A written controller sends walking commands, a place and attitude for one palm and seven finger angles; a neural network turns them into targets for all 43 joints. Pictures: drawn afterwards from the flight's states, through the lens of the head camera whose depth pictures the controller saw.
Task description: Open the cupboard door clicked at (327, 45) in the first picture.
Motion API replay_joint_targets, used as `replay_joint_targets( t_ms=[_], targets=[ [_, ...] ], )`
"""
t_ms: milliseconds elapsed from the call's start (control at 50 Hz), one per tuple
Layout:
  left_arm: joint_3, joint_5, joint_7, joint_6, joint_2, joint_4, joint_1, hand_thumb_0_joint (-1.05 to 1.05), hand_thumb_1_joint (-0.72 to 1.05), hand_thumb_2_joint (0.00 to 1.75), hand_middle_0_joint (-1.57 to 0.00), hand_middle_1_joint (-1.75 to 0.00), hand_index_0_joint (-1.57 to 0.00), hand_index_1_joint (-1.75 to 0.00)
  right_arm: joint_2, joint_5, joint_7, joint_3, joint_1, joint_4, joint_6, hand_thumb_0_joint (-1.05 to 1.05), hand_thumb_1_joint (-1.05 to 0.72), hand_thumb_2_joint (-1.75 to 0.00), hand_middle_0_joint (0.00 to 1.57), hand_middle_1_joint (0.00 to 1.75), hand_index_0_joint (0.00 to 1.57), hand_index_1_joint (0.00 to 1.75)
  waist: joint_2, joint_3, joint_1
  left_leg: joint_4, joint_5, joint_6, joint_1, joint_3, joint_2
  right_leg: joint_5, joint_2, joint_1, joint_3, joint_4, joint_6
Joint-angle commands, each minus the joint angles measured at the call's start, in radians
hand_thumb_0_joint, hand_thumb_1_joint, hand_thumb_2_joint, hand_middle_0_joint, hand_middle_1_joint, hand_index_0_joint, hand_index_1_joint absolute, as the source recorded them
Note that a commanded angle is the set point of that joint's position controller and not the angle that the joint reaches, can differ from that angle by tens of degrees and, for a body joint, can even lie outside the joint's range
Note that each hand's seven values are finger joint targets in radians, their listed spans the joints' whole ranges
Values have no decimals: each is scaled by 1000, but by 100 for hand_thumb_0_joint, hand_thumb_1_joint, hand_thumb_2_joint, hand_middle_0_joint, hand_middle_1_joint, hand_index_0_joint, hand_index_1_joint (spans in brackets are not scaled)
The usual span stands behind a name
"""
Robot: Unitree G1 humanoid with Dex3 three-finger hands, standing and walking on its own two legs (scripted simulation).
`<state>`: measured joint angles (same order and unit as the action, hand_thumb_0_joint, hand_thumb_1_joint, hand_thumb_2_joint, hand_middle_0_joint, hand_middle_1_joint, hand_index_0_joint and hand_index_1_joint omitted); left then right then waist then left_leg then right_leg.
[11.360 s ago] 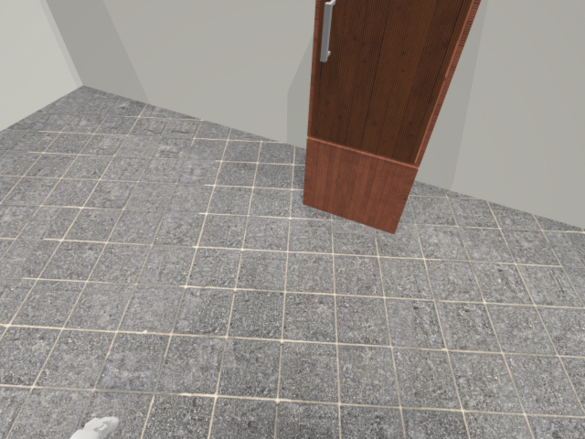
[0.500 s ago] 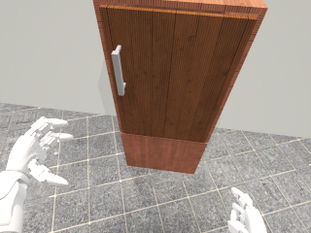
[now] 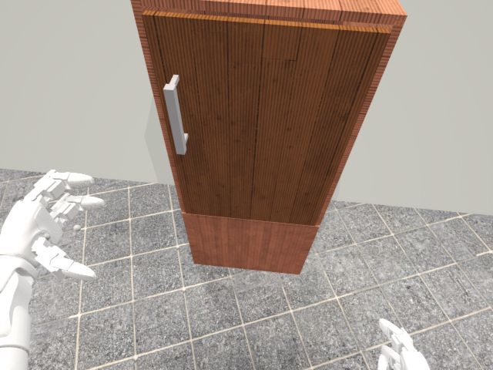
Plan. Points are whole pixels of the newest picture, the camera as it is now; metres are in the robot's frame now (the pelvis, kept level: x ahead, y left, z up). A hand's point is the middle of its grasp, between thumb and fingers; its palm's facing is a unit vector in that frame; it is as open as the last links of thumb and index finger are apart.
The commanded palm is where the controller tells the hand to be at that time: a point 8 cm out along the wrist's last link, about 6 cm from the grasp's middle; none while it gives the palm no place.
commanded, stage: raise the hand with hooked fingers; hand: left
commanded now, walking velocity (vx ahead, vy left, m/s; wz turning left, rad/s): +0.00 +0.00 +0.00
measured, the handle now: (178, 116) +0.57 +0.19 +0.08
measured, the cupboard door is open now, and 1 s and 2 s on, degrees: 0 0 0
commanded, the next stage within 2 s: move the hooked fingers beside the handle in 0.18 s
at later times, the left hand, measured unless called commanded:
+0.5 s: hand (85, 218) +0.30 +0.27 +0.09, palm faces +0.03 -1.00 -0.02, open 14.0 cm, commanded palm +0.29 +0.31 +0.09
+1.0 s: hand (107, 178) +0.39 +0.27 +0.09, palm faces -0.03 -1.00 -0.01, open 14.0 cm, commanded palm +0.37 +0.31 +0.09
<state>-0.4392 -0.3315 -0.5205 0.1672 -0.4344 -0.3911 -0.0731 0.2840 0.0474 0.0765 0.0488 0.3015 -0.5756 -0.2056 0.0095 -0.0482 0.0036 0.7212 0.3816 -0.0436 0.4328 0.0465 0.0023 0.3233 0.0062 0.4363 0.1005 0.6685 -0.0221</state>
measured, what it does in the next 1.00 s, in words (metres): stands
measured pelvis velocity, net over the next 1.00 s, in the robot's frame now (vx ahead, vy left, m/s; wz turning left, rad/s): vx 0.00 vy -0.01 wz -0.02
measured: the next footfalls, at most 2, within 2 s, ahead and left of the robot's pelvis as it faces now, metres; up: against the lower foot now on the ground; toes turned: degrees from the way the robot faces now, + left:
none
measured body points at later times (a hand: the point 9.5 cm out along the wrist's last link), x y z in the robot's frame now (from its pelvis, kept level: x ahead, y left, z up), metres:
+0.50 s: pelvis -0.01 -0.02 +0.00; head +0.02 -0.01 +0.45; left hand +0.30 +0.32 +0.10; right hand +0.14 -0.27 -0.09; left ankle -0.01 +0.09 -0.72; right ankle +0.01 -0.11 -0.72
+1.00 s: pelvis +0.00 -0.01 -0.01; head +0.06 +0.01 +0.44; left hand +0.38 +0.32 +0.09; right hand +0.07 -0.28 -0.11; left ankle -0.01 +0.09 -0.72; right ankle +0.01 -0.11 -0.72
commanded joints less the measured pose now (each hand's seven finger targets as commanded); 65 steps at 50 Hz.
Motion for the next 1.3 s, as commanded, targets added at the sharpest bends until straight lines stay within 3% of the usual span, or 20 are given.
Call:
replay_joint_targets(
  t_ms=[0,120,240,260,320,380,460,520,620,660,720,780,920,980,1040,1080,1100,1200,1260,1280],
  targets=[
    [-86,-27,10,83,-276,218,-248,0,-50,30,-30,-120,-30,-120,137,2,20,-56,-61,143,-59,0,-90,-90,20,30,20,30,131,-219,4,-118,-307,28,-121,-87,2,-209,-20,-85,-48,-64,-19],
    [-79,-40,-17,56,-274,154,-256,0,-50,30,-30,-120,-30,-120,144,7,29,-52,-66,144,-54,0,-90,-90,20,30,20,30,50,-177,-2,-119,-256,19,-83,-85,-1,-192,-21,-89,-55,-76,-18],
    [-79,-40,-19,67,-279,166,-265,0,-50,30,-30,-120,-30,-120,136,8,28,-50,-76,149,-58,0,-90,-90,20,30,20,30,77,-205,2,-111,-247,16,-84,-75,-6,-192,-17,-103,-70,-79,-14],
    [-83,-44,-17,71,-277,160,-262,0,-50,30,-30,-120,-30,-120,135,8,28,-50,-75,148,-57,0,-90,-90,20,30,20,30,44,-207,0,-111,-237,14,-74,-74,-7,-186,-16,-109,-74,-82,-11],
    [-110,-36,-14,77,-330,85,-362,0,-50,30,-30,-120,-30,-120,146,7,36,-47,-63,128,-47,0,-90,-90,20,30,20,30,15,-157,-15,-99,-195,15,-22,-72,-6,-144,-15,-91,-87,-84,-9],
    [-64,-19,-20,90,-310,29,-488,0,-50,30,-30,-120,-30,-120,144,11,43,-45,-60,112,-46,0,-90,-90,20,30,20,30,61,-164,-40,-94,-148,12,-23,-68,-10,-91,-7,-59,-103,-92,-5],
    [-82,-2,-38,108,-371,-24,-553,0,-50,30,-30,-120,-30,-120,149,11,46,-47,-39,97,-42,0,-90,-90,20,30,20,30,98,-256,-34,-69,-199,10,-31,-65,-11,-152,-2,-105,-119,-73,-7],
    [-93,-4,-50,109,-396,-120,-592,0,-50,30,-30,-120,-30,-120,158,7,44,-45,-23,87,-33,0,-90,-90,20,30,20,30,43,-239,-39,-55,-201,10,17,-68,-7,-160,-3,-99,-125,-64,-7],
    [-84,6,-61,103,-406,-221,-636,0,-50,30,-30,-120,-30,-120,166,10,32,-48,-2,94,-15,0,-90,-90,20,30,20,30,57,-244,-32,-51,-206,12,53,-64,-8,-178,-2,-89,-120,-43,-9],
    [-82,15,-57,108,-407,-221,-640,0,-50,30,-30,-120,-30,-120,167,10,26,-54,11,101,-9,0,-90,-90,20,30,20,30,80,-287,-29,-50,-224,10,34,-59,-9,-202,-4,-87,-115,-34,-7],
    [-109,21,-43,126,-448,-241,-685,0,-50,30,-30,-120,-30,-120,174,6,22,-59,37,101,7,0,-90,-90,20,30,20,30,39,-301,-35,-42,-241,7,50,-63,-7,-223,-10,-92,-111,-21,-8],
    [-129,31,-38,149,-472,-251,-708,0,-50,30,-30,-120,-30,-120,175,7,19,-64,55,96,22,0,-90,-90,20,30,20,30,66,-329,-35,-44,-254,7,48,-58,-5,-246,-10,-96,-111,-15,-5],
    [-80,41,-41,162,-433,-292,-785,0,-50,30,-30,-120,-30,-120,179,5,17,-68,88,86,51,0,-90,-90,20,30,20,30,91,-317,-58,-40,-286,7,7,-70,3,-247,-26,-24,-88,-6,-13],
    [-19,60,-29,154,-385,-324,-870,0,-50,30,-30,-120,-30,-120,178,5,17,-68,101,72,62,0,-90,-90,20,30,20,30,114,-304,-88,-45,-264,10,-22,-83,7,-198,-27,50,-73,-11,-11],
    [-51,69,-9,159,-431,-364,-926,0,-50,30,-30,-120,-30,-120,187,0,17,-69,124,60,76,0,-90,-90,20,30,20,30,71,-327,-91,-36,-285,12,-21,-93,11,-210,-29,48,-70,-2,-11],
    [-63,78,5,169,-443,-387,-940,0,-50,30,-30,-120,-30,-120,186,-5,15,-70,133,56,84,0,-90,-90,20,30,20,30,70,-359,-86,-29,-303,15,-24,-95,11,-222,-27,41,-70,7,-9],
    [-63,91,12,177,-456,-398,-963,0,-50,30,-30,-120,-30,-120,186,-5,14,-67,133,52,89,0,-90,-90,20,30,20,30,109,-357,-87,-28,-310,19,-24,-97,12,-218,-26,53,-69,13,-11],
    [-45,118,29,195,-447,-445,-1004,0,-50,30,-30,-120,-30,-120,185,-14,1,-67,157,46,116,0,-90,-90,20,30,20,30,138,-386,-96,-7,-413,28,-72,-109,23,-247,-32,96,-63,29,-10],
    [-57,119,27,191,-459,-486,-1013,0,-50,30,-30,-120,-30,-120,190,-14,-2,-71,176,42,137,0,-90,-90,20,30,20,30,101,-403,-103,7,-468,30,-75,-112,29,-277,-37,97,-59,36,-6],
    [-48,118,25,194,-451,-477,-1036,0,-50,30,-30,-120,-30,-120,189,-16,-3,-71,177,42,142,0,-90,-90,20,30,20,30,121,-407,-106,8,-474,32,-78,-112,29,-277,-35,102,-59,36,-5]
  ],
)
